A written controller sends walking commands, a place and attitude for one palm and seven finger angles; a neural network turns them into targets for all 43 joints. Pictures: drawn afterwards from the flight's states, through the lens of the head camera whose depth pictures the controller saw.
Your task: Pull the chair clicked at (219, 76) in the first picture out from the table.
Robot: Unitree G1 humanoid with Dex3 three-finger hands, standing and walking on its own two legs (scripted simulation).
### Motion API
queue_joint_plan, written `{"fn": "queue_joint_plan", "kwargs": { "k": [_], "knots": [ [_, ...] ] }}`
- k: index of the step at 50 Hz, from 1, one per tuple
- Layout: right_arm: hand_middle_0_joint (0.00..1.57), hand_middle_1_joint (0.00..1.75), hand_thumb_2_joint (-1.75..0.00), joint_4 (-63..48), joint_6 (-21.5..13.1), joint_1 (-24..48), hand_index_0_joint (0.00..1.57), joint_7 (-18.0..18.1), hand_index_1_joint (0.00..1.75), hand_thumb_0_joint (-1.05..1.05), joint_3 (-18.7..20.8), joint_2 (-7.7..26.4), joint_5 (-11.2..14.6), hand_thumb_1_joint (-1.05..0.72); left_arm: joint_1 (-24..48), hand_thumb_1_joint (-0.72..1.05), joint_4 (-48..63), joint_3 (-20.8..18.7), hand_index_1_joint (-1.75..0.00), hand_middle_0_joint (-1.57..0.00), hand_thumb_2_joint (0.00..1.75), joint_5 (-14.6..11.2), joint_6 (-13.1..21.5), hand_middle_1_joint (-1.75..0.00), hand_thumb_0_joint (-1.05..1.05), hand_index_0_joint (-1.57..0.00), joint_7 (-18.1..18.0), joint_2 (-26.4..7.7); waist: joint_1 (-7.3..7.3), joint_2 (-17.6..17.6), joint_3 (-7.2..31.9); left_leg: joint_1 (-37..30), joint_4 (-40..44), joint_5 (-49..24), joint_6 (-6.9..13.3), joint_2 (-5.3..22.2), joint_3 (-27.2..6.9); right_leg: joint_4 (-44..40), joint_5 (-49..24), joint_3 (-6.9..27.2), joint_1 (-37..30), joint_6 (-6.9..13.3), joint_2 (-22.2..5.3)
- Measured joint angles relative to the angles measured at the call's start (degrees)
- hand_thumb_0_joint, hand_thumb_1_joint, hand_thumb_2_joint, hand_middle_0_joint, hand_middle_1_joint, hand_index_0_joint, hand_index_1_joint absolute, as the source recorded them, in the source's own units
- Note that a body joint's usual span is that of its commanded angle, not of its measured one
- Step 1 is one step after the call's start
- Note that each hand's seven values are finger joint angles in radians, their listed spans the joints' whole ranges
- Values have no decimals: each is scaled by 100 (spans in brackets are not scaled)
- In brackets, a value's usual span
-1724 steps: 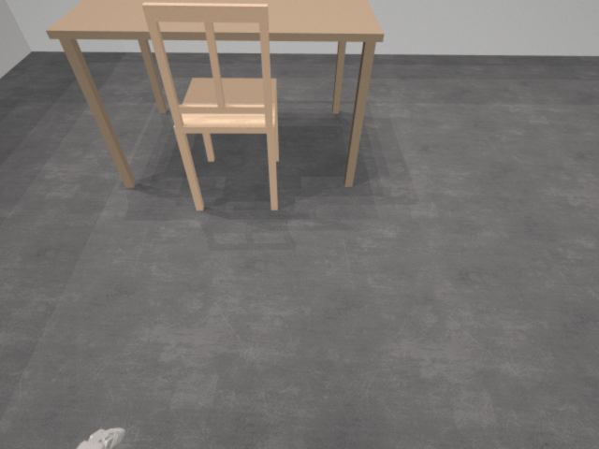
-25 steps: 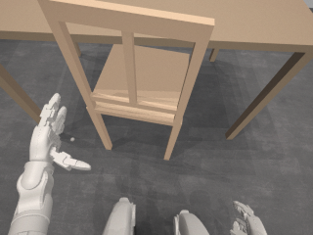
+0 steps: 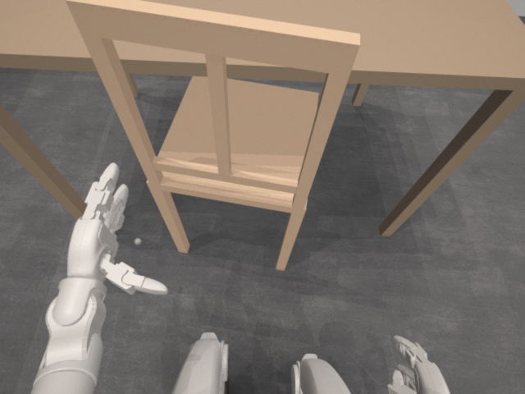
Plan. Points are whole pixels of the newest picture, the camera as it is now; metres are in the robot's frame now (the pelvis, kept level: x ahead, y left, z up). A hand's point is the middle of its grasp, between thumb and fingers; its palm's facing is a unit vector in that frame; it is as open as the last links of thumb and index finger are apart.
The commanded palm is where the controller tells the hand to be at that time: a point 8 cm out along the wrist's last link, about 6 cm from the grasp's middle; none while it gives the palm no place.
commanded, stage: push the fingers through the gap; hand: left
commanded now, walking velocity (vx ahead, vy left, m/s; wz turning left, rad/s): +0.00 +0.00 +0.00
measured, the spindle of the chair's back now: (221, 123) +0.55 +0.09 +0.03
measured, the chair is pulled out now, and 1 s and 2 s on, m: -0.05 -0.05 -0.05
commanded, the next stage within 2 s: hook a spindle and tug to test in 1.48 s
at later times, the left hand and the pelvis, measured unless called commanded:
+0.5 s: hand (136, 198) +0.40 +0.21 +0.03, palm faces +0.05 -1.00 -0.04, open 16.9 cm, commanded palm +0.37 +0.25 +0.02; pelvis +0.00 +0.00 +0.00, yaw -1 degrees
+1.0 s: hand (142, 177) +0.44 +0.21 +0.02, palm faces +0.05 -1.00 -0.02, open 16.9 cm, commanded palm +0.42 +0.25 +0.02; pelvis +0.00 +0.00 -0.01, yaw -1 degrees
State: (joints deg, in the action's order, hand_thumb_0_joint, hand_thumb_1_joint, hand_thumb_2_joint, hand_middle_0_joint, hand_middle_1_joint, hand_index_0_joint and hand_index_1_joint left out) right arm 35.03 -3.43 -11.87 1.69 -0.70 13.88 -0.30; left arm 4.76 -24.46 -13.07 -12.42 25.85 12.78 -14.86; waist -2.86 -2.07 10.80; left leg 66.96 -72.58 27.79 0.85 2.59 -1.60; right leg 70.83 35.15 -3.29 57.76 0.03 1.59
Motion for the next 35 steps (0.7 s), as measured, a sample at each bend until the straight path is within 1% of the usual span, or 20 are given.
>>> {"fn": "queue_joint_plan", "kwargs": {
  "k": [2,5,7,10,13,15,19,24,30,35],
  "knots": [
    [20,30,-90,34,-16,44,20,14,30,1,-11,-9,-23,-90,194,-50,-98,-63,-8,-6,30,67,94,-8,-1,-7,-88,-9,-10,25,-14,74,-63,4,-8,1,-16,71,16,-15,71,9,3],
    [20,30,-90,64,-5,103,20,22,30,1,-32,-23,-43,-90,554,-50,-294,-212,-8,-6,30,124,142,-8,-1,-7,-139,-134,-43,44,-44,191,-156,9,-24,9,-49,169,33,-44,180,28,15],
    [20,30,-90,68,22,115,20,18,30,1,-43,-28,-38,-90,757,-50,-425,-287,-8,-6,30,122,86,-8,-1,-7,-100,-248,-64,35,-58,239,-185,6,-32,17,-65,193,31,-58,224,37,25],
    [20,30,-90,69,74,80,20,15,30,1,-54,-23,-7,-90,962,-50,-623,-329,-8,-6,30,65,-88,-8,-1,-7,31,-376,-83,1,-73,242,-159,-9,-33,28,-68,158,6,-58,227,38,36],
    [20,30,-90,83,109,-1,20,21,30,1,-64,-1,21,-90,1101,-50,-822,-337,-8,-6,30,12,-258,-8,-1,-7,146,-416,-90,-30,-68,210,-89,-31,-23,33,-51,81,-30,-41,202,28,40],
    [20,30,-90,108,122,-56,20,28,30,1,-64,5,27,-90,1175,-50,-938,-372,-8,-6,30,-3,-300,-8,-1,-7,178,-409,-99,-24,-62,186,-47,-39,-17,39,-27,43,-46,-17,190,20,43],
    [20,30,-90,167,116,-155,20,25,30,1,-47,17,6,-90,1357,-50,-1145,-477,-8,-6,30,50,-200,-8,-1,-7,134,-401,-135,2,-55,192,-32,-29,-12,49,-7,25,-47,5,205,14,50],
    [20,30,-90,223,150,-217,20,-19,30,0,0,18,-25,-90,1540,-50,-1268,-602,-8,-6,30,121,-57,-8,-1,-7,99,-492,-199,26,-69,229,-66,3,-10,68,11,49,-31,27,249,11,66],
    [20,30,-90,239,223,-284,20,-61,30,0,17,35,-8,-90,1667,-50,-1498,-575,-8,-6,30,142,-101,-8,-1,-7,176,-520,-218,8,-65,210,-24,2,10,63,36,-3,-45,51,232,-10,60],
    [20,30,-90,244,227,-268,20,-52,30,0,2,22,-35,-90,1927,-50,-1742,-678,-8,-6,30,211,-75,-8,-1,-7,115,-534,-244,22,-103,265,-37,-9,17,60,38,11,-55,53,287,-18,57]
  ]
}}
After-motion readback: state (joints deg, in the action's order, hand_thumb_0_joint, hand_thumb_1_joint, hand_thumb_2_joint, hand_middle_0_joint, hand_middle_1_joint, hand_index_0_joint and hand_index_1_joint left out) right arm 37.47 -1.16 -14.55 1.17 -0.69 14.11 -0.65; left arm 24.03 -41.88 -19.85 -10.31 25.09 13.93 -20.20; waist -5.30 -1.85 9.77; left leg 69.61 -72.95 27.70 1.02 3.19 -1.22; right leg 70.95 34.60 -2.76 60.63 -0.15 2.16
